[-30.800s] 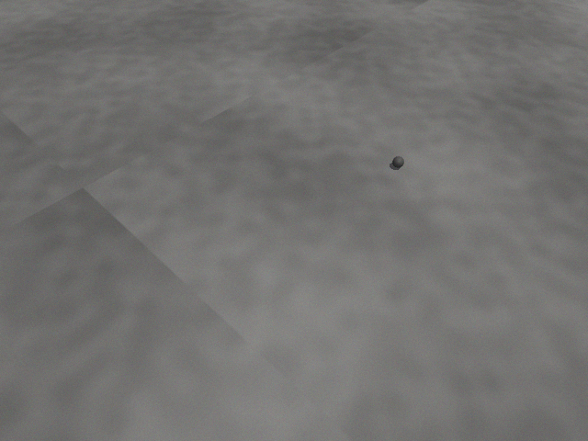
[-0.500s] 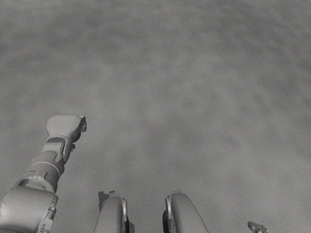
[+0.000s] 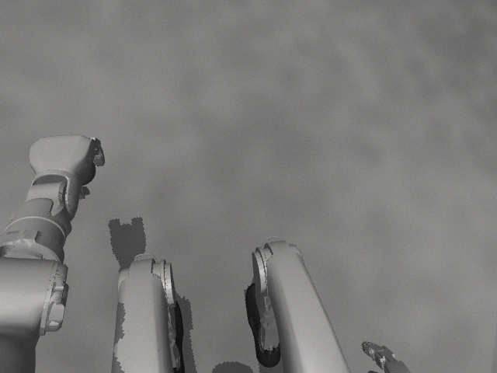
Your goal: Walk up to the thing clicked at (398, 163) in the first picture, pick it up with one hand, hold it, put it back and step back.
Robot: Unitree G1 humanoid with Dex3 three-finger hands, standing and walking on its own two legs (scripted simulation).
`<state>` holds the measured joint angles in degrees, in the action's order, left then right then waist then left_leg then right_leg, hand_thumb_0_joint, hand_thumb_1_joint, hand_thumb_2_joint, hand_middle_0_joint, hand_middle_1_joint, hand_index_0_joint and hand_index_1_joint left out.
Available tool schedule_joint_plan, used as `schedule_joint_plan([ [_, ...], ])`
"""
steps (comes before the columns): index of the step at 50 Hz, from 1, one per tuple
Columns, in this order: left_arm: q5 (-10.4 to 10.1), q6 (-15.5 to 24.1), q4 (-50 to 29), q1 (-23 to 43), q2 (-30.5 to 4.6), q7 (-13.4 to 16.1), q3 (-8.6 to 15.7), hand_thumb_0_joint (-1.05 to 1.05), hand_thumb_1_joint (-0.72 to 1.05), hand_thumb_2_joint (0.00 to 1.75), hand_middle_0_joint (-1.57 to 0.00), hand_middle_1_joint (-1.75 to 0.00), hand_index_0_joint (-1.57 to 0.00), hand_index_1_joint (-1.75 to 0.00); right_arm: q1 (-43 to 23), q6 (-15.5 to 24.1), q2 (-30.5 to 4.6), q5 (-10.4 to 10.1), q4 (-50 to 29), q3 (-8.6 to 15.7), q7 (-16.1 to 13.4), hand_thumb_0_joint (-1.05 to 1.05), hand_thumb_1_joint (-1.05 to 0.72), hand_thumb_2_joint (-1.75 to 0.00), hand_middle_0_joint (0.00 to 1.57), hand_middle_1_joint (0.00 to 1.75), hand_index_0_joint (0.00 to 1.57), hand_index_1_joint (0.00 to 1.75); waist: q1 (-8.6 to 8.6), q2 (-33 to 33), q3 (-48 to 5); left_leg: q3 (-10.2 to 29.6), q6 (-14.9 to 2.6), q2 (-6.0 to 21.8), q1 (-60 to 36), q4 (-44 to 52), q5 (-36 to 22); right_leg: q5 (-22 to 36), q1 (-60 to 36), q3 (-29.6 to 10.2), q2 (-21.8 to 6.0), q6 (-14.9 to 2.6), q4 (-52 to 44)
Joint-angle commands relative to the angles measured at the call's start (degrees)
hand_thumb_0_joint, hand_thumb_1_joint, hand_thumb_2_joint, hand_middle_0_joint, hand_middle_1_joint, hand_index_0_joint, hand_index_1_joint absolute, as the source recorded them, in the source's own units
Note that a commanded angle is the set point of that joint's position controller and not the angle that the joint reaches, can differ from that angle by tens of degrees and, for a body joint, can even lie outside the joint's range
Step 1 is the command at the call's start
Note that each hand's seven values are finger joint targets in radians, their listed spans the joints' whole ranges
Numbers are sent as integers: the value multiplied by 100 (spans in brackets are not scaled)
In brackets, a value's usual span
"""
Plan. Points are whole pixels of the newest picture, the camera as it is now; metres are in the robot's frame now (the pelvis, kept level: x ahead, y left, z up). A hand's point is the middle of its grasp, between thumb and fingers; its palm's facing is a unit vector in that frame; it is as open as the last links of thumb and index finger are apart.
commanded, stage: crouch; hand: left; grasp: from above
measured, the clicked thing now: (77, 170) +0.47 +0.24 -0.18
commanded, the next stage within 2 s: lower in 0.88 s
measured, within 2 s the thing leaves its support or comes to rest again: neither
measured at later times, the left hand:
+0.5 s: hand (89, 176) +0.48 +0.24 -0.25, palm faces -0.47 -0.03 -0.88, open 7.5 cm
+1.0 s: hand (94, 174) +0.50 +0.24 -0.29, palm faces -0.46 -0.02 -0.89, open 7.5 cm
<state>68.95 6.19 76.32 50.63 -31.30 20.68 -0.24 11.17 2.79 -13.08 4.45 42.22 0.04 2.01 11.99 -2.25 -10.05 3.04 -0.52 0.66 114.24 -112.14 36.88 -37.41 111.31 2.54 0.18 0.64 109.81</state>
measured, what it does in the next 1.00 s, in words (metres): lowers itself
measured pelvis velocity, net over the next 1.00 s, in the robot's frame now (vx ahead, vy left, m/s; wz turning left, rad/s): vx -0.01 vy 0.00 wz -0.09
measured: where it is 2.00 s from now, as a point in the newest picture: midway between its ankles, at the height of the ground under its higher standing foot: (219, 347)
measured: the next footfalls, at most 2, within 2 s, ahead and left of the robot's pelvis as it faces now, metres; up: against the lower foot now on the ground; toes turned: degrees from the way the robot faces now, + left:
none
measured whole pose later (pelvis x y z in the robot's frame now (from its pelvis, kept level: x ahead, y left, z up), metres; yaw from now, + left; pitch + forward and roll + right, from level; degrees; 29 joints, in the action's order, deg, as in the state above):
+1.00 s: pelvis -0.01 +0.00 -0.12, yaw -5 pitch +36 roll -8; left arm 72.0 8.6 87.1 61.9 -44.7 21.7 4.3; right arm 10.4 2.9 -15.8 8.0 41.4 -5.8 7.1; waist 16.7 0.3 -1.3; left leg 7.3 -0.2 1.7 132.2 -135.6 39.7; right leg -38.5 128.4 6.0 2.0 0.6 130.6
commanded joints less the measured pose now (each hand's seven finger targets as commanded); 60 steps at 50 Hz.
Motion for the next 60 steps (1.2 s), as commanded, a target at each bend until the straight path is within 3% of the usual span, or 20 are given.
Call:
schedule_joint_plan([
  [1, 104, -1, -974, 2428, -1605, 404, 331, 0, 57, 61, -92, -70, -97, -65, 1193, 144, -1309, 79, -156, 423, 50, 0, -92, -90, 20, 30, 20, 30, 89, -1364, -4235, -45, -52, -88, -3433, 862, -1403, 1444, -1523, 186, 70, -290, -1020],
  [3, 115, 3, -891, 2480, -1745, 459, 404, 0, 56, 64, -92, -69, -96, -65, 1180, 129, -1297, 101, -135, 418, 85, 0, -92, -91, 20, 30, 20, 30, 84, -1224, -4258, -176, -118, -104, -3071, 611, -1412, 1594, -1714, 147, 123, -257, -982],
  [6, 76, -43, -658, 2312, -1576, 432, 366, 0, 62, 68, -96, -73, -101, -69, 1203, 139, -1270, 163, -131, 376, 171, 0, -92, -91, 20, 30, 20, 30, 115, -1295, -4093, -146, -103, -79, -2963, 457, -1606, 1706, -1592, 178, 115, -256, -769],
  [7, 72, -49, -651, 2352, -1711, 427, 414, 0, 64, 67, -97, -73, -101, -69, 1170, 120, -1300, 161, -125, 407, 185, 0, -92, -90, 20, 30, 20, 30, 67, -1274, -4170, -168, -133, -56, -2950, 333, -1673, 1781, -1605, 172, 156, -242, -745],
  [10, 34, -73, -459, 2314, -1516, 346, 307, 0, 66, 64, -97, -75, -102, -69, 1204, 101, -1311, 185, -126, 413, 264, 0, -92, -90, 20, 30, 20, 30, 215, -1178, -3915, -126, -135, -47, -2650, 190, -1626, 1794, -1504, 224, 169, -235, -578],
  [12, 61, -42, -454, 2403, -1796, 300, 411, 0, 65, 64, -97, -71, -102, -66, 1180, 66, -1355, 179, -117, 419, 285, 0, -91, -90, 20, 30, 20, 30, 180, -1117, -3861, -146, -151, -49, -2362, 75, -1510, 1744, -1514, 223, 197, -224, -487],
  [15, 11, 5, -355, 2406, -1659, 226, 341, 0, 70, 64, -99, -74, -105, -68, 1165, 54, -1350, 199, -136, 394, 336, 0, -91, -90, 20, 30, 20, 30, 257, -1128, -3718, -107, -141, -32, -2231, -70, -1487, 1698, -1342, 267, 206, -230, -308],
  [17, 71, 85, -597, 2778, -1915, 213, 388, 0, 66, 63, -97, -73, -102, -68, 1126, 33, -1413, 176, -121, 399, 339, 0, -91, -90, 20, 30, 20, 30, 235, -1366, -3825, -88, -109, -29, -2232, -108, -1411, 1603, -1135, 304, 223, -266, -152],
  [18, 117, 81, -229, 2495, -1815, 202, 353, 0, 66, 62, -96, -73, -101, -67, 1170, 20, -1403, 193, -141, 378, 363, 0, -92, -90, 20, 30, 20, 30, 267, -1276, -3664, -56, -106, -31, -2198, -133, -1399, 1558, -1098, 333, 237, -267, -102],
  [22, 219, 149, -174, 2667, -2097, 267, 480, 0, 62, 58, -93, -71, -99, -65, 1173, 3, -1500, 222, -139, 293, 396, 0, -91, -90, 20, 30, 20, 30, 277, -1369, -3575, -15, -76, -37, -2053, -219, -1183, 1383, -836, 407, 220, -281, 105],
  [26, 245, 219, -248, 3080, -2231, 354, 495, 0, 58, 54, -90, -67, -96, -62, 1159, 10, -1559, 241, -112, 217, 405, 0, -91, -90, 20, 30, 20, 30, 364, -1494, -3535, 12, -75, -17, -1917, -349, -947, 1241, -599, 472, 236, -289, 262],
  [27, 296, 216, 1, 2899, -2188, 354, 506, 0, 58, 55, -90, -68, -95, -62, 1217, 29, -1589, 270, -127, 200, 420, 0, -91, -90, 20, 30, 20, 30, 451, -1508, -3393, 45, -62, -32, -1897, -360, -891, 1180, -522, 487, 206, -284, 307],
  [31, 296, 249, -87, 3187, -2506, 442, 602, 0, 58, 52, -89, -66, -95, -60, 1178, 39, -1586, 297, -116, 106, 406, 0, -91, -90, 20, 30, 20, 30, 402, -1588, -3571, -57, -99, -47, -1610, -543, -704, 1057, -600, 483, 244, -275, 383],
  [35, 297, 210, 231, 3032, -2480, 417, 542, 0, 59, 54, -92, -67, -97, -61, 1236, 71, -1624, 337, -80, 14, 425, 0, -91, -90, 20, 30, 20, 30, 502, -1484, -3341, -30, -120, -33, -1482, -725, -711, 1099, -511, 529, 255, -259, 456],
  [37, 257, 224, 57, 3188, -2747, 433, 633, 0, 57, 55, -90, -67, -95, -62, 1218, 68, -1654, 344, -91, -4, 423, 0, -91, -90, 20, 30, 20, 30, 410, -1511, -3626, -90, -141, -29, -1377, -833, -793, 1204, -765, 499, 286, -244, 487],
  [46, 243, 197, 298, 2996, -2751, 332, 544, 0, 65, 58, -97, -68, -101, -63, 1226, 40, -1689, 347, -85, -143, 458, 0, -91, -90, 20, 30, 20, 30, 508, -1465, -3131, -46, -147, -10, -957, -1024, -715, 1168, -613, 589, 329, -237, 667],
  [49, 272, 222, 104, 3092, -2843, 303, 559, 0, 66, 58, -97, -68, -102, -63, 1228, 30, -1743, 324, -89, -144, 468, 0, -91, -90, 20, 30, 20, 30, 479, -1668, -3298, 21, -105, 8, -1160, -1037, -863, 1274, -499, 656, 329, -260, 800],
  [53, 258, 239, 324, 3067, -2614, 275, 396, 0, 63, 58, -97, -68, -101, -63, 1234, 36, -1738, 338, -76, -207, 506, 0, -91, -90, 20, 30, 20, 30, 660, -1530, -2960, 65, -110, 10, -954, -1141, -903, 1344, -395, 710, 344, -252, 903],
  [56, 225, 287, 305, 3113, -2744, 299, 446, 0, 60, 55, -95, -66, -99, -62, 1176, 41, -1768, 342, -118, -234, 503, 0, -91, -90, 20, 30, 20, 30, 599, -1512, -2968, 67, -124, 3, -870, -1192, -823, 1274, -379, 720, 351, -250, 915],
  [60, 380, 355, 449, 3123, -2799, 385, 497, 0, 64, 57, -96, -69, -101, -64, 1223, 78, -1836, 406, -125, -278, 523, 0, -91, -90, 20, 30, 20, 30, 738, -1707, -2929, 133, -76, 8, -1071, -1299, -954, 1367, -201, 800, 334, -260, 1099],
])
